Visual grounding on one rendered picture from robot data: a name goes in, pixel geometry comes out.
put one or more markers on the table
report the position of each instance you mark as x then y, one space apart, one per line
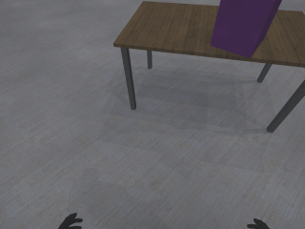
188 29

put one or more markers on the carton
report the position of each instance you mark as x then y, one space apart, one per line
241 25

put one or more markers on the right robot hand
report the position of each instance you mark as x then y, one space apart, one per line
259 225

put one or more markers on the left robot hand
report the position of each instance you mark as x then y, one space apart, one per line
71 219

